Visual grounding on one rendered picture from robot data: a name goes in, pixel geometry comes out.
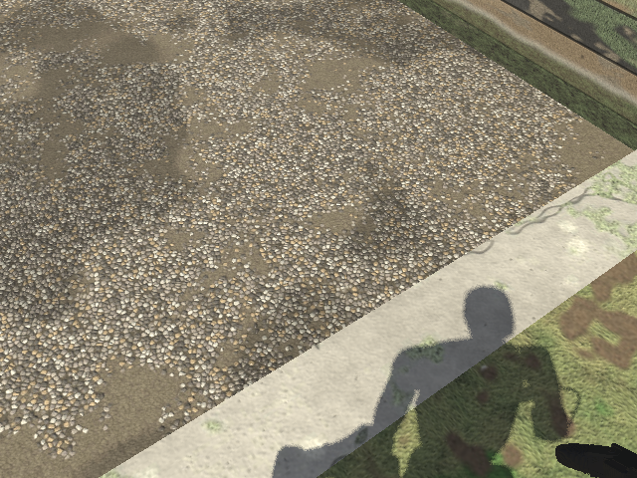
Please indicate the robot right hand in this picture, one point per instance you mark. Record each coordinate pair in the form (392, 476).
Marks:
(597, 460)

